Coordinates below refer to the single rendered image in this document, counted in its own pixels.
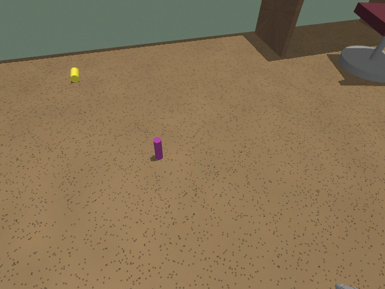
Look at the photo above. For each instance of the office chair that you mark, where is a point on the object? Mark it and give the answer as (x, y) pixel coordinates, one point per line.
(364, 61)

